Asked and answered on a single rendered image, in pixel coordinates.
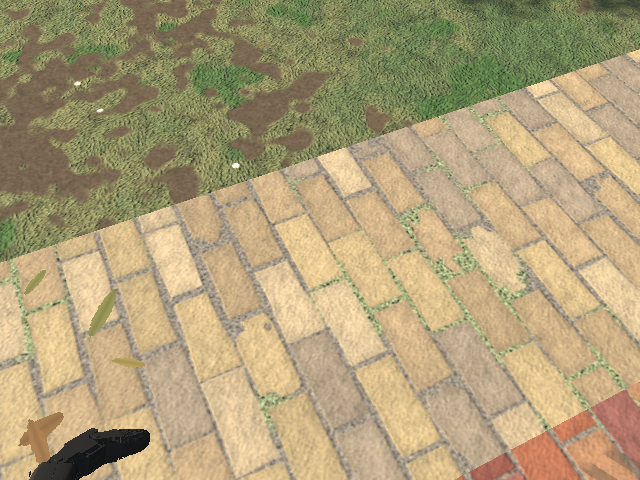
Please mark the robot left hand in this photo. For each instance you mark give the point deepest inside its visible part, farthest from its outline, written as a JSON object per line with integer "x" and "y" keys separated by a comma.
{"x": 90, "y": 450}

